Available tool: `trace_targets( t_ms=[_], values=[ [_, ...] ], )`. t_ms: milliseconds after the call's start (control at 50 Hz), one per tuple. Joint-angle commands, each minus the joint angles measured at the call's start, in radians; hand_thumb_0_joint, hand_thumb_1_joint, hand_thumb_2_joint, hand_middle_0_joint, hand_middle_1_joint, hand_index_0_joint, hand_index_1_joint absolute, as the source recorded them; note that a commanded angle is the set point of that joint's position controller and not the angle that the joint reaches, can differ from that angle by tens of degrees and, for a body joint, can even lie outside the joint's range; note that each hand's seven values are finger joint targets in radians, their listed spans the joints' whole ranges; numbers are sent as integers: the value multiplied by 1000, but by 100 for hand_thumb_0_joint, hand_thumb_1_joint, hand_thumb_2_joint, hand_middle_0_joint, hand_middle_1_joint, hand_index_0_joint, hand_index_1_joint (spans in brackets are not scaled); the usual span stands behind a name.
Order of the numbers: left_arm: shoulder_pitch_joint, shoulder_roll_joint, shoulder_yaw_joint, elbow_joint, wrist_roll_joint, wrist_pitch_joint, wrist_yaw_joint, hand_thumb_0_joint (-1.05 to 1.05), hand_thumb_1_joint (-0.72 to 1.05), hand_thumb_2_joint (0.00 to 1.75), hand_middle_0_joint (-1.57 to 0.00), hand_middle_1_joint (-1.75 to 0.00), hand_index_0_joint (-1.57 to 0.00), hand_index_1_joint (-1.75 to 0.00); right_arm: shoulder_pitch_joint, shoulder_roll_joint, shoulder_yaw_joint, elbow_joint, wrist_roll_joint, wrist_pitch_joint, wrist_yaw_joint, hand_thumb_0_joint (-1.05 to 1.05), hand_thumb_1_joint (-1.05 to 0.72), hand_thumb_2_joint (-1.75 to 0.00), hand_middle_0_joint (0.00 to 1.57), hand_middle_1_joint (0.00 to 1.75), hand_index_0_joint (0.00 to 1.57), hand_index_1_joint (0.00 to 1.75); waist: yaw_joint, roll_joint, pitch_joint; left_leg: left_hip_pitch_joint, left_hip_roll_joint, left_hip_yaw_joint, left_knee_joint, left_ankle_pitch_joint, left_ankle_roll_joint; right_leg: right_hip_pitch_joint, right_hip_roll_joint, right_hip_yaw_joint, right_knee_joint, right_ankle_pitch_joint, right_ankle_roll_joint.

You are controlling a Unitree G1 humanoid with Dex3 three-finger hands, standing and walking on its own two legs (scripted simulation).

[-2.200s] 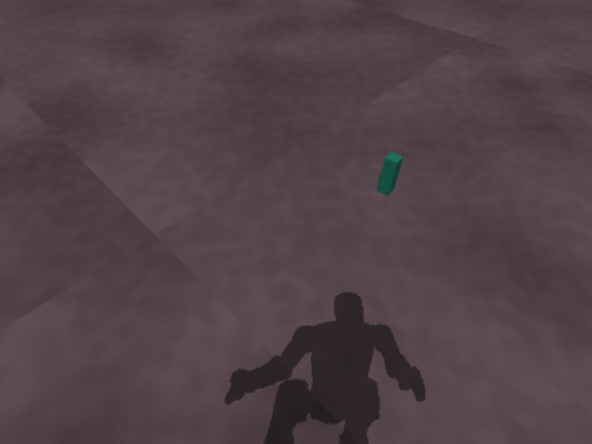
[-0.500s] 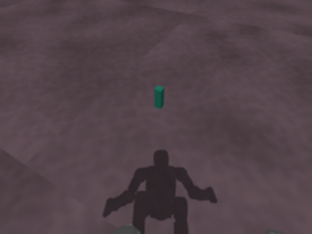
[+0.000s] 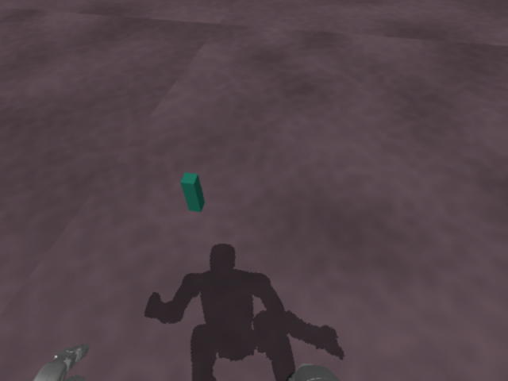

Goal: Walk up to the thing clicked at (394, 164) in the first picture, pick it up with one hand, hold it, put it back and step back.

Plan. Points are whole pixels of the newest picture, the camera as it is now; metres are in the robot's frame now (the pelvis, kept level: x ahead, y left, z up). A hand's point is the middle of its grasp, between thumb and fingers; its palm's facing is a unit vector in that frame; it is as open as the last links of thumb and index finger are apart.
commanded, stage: walk up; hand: left
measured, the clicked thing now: (193, 193) +1.02 +0.24 -0.65
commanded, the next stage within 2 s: none
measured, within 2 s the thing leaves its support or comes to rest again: neither
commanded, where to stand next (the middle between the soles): +0.65 +0.00 m, yaw -3 degrees
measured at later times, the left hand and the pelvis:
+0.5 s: hand (97, 338) +0.25 +0.30 -0.15, palm faces -0.11 -0.93 -0.36, open 7.4 cm; pelvis +0.21 +0.02 +0.00, yaw -4 degrees
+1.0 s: hand (139, 227) +0.46 +0.24 -0.10, palm faces -0.07 -0.90 -0.42, open 7.4 cm; pelvis +0.38 -0.03 +0.02, yaw -4 degrees
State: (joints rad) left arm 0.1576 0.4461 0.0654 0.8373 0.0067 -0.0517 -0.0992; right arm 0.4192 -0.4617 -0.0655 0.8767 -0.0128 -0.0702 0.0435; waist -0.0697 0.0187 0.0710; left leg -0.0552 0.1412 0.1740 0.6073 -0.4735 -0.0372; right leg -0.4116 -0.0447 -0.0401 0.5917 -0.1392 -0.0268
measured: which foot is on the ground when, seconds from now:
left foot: down 0.00-0.00, up 0.02-0.36, down 0.38-0.80, up 0.82-1.00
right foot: down 0.00-0.42, up 0.44-0.78, down 0.80-1.00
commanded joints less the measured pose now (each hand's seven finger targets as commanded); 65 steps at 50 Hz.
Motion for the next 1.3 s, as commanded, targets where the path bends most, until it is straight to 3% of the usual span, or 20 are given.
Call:
trace_targets(
  t_ms=[0,120,280,340,360,380,400,520,640,740,760,780,800,920,1040,1120,1200,1220,1240,1280],
  values=[
    [288,360,111,-19,-10,-31,49,0,90,90,-20,-30,-20,-30,-35,-166,-29,-130,13,-21,-21,0,-90,-90,20,30,20,30,193,-332,-188,-630,-122,-115,614,-50,71,587,-352,774,-331,-334,-232],
    [109,229,62,-61,-19,-48,64,0,90,90,-20,-30,-20,-30,10,-170,-42,-41,0,5,-5,0,-90,-90,20,30,20,30,65,-165,-23,-447,-11,-188,457,158,62,187,-159,280,-289,-11,-187],
    [138,250,63,-89,0,-58,56,0,90,90,-20,-30,-20,-30,-175,-138,-55,-107,-12,-20,29,0,-90,-90,20,30,20,30,105,-150,-8,-321,-39,-126,47,265,45,84,-173,232,-295,-231,-192],
    [89,222,44,-94,5,-52,58,0,90,90,-20,-30,-20,-30,-25,-163,-77,-58,-14,-36,18,0,-90,-90,20,30,20,30,2,-58,-61,-14,-88,-100,-27,266,67,-62,-128,173,-92,-223,-138],
    [127,172,27,-95,4,-52,59,0,90,90,-20,-30,-20,-30,63,-210,-93,-33,-17,-43,7,0,-90,-90,20,30,20,30,-44,104,-112,117,-60,-169,-131,132,101,-116,-55,99,157,-113,-106],
    [173,86,3,-102,-8,-54,61,0,90,90,-20,-30,-20,-30,123,-285,-110,-42,-31,-51,-5,0,-90,-90,20,30,20,30,-52,335,-151,209,179,-550,-266,-34,175,-261,66,28,474,-265,-33],
    [192,170,26,-81,-11,-47,76,0,90,90,-20,-30,-20,-30,86,-319,-113,-75,-5,-49,-6,0,-90,-90,20,30,20,30,-31,221,-136,190,327,-844,-376,-97,283,-349,95,83,575,-388,-28],
    [215,181,26,3,-11,-32,59,0,90,90,-20,-30,-20,-30,-70,-208,-63,-106,10,-42,-16,0,-90,-90,20,30,20,30,60,148,-23,-89,147,-316,-318,352,252,-161,-49,73,396,-216,6],
    [109,162,40,-28,-1,-21,29,0,90,90,-20,-30,-20,-30,-94,-239,-66,-129,9,-38,-5,0,-90,-90,20,30,20,30,56,145,25,-206,129,-267,-368,83,257,-52,-55,18,127,-81,9],
    [199,176,62,19,7,-40,43,0,90,90,-20,-30,-20,-30,-121,-200,-49,-137,9,-17,-2,0,-90,-90,20,30,20,30,128,31,-62,-299,72,-184,-96,200,192,298,24,-40,-38,-32,-2],
    [272,214,81,41,8,-49,55,0,90,90,-20,-30,-20,-30,-77,-146,-29,-135,8,-14,-3,0,-90,-90,20,30,20,30,164,-116,-110,-390,18,-142,114,197,165,454,15,22,-75,-130,-15],
    [348,306,106,37,15,-60,70,0,90,90,-20,-30,-20,-30,-57,-77,-6,-155,9,-16,-1,0,-90,-90,20,30,20,30,189,-361,-126,-565,-108,-59,430,32,105,535,-228,401,-243,-342,-89],
    [333,348,100,20,1,-60,73,0,90,90,-20,-30,-20,-30,-86,-146,-24,-145,8,-4,-12,0,-90,-90,20,30,20,30,189,-290,-89,-667,-148,-153,551,-79,83,472,-396,731,-372,-422,-210],
    [152,235,60,-35,-9,-65,85,0,90,90,-20,-30,-20,-30,-15,-165,-43,-37,11,21,3,0,-90,-90,20,30,20,30,79,-178,-3,-511,-61,-248,430,151,60,214,-216,250,-332,-130,-173],
    [172,253,73,-57,2,-70,84,0,90,90,-20,-30,-20,-30,-133,-141,-52,-79,-11,25,31,0,-90,-90,20,30,20,30,108,-155,13,-497,-31,-194,181,227,34,208,-248,194,-349,-259,-206],
    [215,257,66,-50,-1,-66,84,0,90,90,-20,-30,-20,-30,-208,-123,-49,-100,-12,10,40,0,-90,-90,20,30,20,30,125,-147,3,-411,-57,-135,46,251,47,229,-226,135,-270,-77,-181],
    [179,210,37,-63,-1,-52,87,0,90,90,-20,-30,-20,-30,-13,-167,-74,-36,-10,-7,25,0,-90,-90,20,30,20,30,-10,13,-122,9,-118,-121,-116,254,97,95,-148,22,103,139,-105],
    [234,124,2,-69,-12,-49,92,0,90,90,-20,-30,-20,-30,44,-248,-96,-26,-20,-7,4,0,-90,-90,20,30,20,30,-16,259,-162,115,65,-382,-199,240,156,-53,-52,-57,399,36,-30],
    [244,128,8,-69,-21,-40,101,0,90,90,-20,-30,-20,-30,37,-308,-105,-63,-5,-5,-6,0,-90,-90,20,30,20,30,-10,292,-138,157,266,-750,-322,234,276,-247,83,-51,493,-387,-8],
    [207,199,14,-33,-14,-21,112,0,90,90,-20,-30,-20,-30,-37,-253,-90,-78,18,5,-14,0,-90,-90,20,30,20,30,28,78,-64,-39,228,-582,-279,365,295,-184,3,104,593,-382,-21]
  ],
)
